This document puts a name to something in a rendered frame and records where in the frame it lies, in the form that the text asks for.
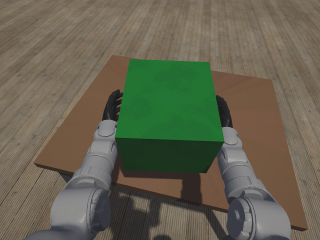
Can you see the left robot upper arm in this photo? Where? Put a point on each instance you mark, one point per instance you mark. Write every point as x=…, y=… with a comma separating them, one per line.
x=77, y=214

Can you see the robot right forearm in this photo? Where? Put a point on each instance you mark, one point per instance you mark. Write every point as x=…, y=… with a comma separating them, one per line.
x=236, y=171

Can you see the right robot upper arm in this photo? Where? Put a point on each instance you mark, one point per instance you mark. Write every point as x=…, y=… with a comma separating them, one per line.
x=257, y=219

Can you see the carton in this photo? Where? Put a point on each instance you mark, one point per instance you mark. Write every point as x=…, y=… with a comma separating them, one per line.
x=169, y=118

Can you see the robot left forearm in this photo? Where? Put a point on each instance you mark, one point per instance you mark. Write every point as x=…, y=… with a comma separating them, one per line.
x=99, y=161

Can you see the left robot hand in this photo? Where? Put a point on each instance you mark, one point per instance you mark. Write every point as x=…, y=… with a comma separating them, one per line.
x=111, y=109

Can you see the table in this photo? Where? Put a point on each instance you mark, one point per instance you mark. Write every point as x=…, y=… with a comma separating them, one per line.
x=255, y=116

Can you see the right robot hand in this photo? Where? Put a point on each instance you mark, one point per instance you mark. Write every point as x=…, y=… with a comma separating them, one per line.
x=224, y=112

